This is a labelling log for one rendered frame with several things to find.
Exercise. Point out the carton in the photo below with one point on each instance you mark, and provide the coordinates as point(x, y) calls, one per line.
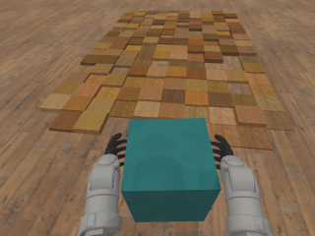
point(169, 173)

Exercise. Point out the right robot forearm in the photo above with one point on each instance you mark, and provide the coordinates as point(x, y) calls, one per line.
point(245, 215)

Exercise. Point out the right robot hand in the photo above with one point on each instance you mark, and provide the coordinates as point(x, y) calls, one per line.
point(224, 150)

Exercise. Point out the left robot forearm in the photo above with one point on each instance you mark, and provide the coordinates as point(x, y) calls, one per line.
point(101, 216)

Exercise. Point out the left robot hand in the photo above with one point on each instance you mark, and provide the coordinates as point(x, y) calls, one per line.
point(113, 149)

